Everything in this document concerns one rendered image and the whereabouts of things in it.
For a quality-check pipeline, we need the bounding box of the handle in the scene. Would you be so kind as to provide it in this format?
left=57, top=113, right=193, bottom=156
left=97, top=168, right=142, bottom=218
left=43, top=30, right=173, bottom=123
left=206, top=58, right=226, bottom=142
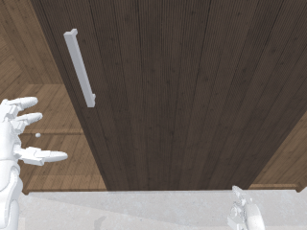
left=63, top=29, right=96, bottom=107

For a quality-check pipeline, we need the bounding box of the robot left forearm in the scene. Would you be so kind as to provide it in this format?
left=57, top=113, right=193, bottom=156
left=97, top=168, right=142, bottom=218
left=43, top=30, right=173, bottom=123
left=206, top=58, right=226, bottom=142
left=0, top=159, right=23, bottom=230

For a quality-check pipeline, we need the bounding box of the right robot hand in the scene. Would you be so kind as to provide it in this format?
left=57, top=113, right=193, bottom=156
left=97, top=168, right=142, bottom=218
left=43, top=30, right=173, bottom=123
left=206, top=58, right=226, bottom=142
left=227, top=185, right=266, bottom=230

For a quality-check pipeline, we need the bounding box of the left robot hand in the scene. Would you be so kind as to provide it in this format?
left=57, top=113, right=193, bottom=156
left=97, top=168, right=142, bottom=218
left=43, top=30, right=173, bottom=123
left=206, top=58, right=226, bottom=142
left=0, top=97, right=68, bottom=166

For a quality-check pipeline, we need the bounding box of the wardrobe door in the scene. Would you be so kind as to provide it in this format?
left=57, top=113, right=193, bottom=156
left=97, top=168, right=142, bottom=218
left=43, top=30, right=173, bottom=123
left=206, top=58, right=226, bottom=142
left=252, top=111, right=307, bottom=184
left=30, top=0, right=307, bottom=192

